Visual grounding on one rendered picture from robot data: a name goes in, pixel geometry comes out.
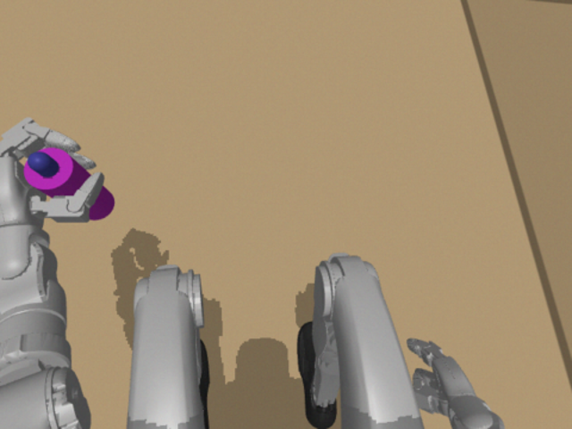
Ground bottle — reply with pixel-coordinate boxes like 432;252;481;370
24;147;114;220

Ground left robot arm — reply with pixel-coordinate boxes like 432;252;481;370
0;223;91;429

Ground left robot hand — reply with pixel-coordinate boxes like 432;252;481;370
0;117;105;229

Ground right robot arm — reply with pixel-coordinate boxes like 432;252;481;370
448;395;505;429

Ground right robot foot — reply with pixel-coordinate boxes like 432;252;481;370
298;322;337;429

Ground right robot hand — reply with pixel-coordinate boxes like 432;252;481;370
407;339;476;417

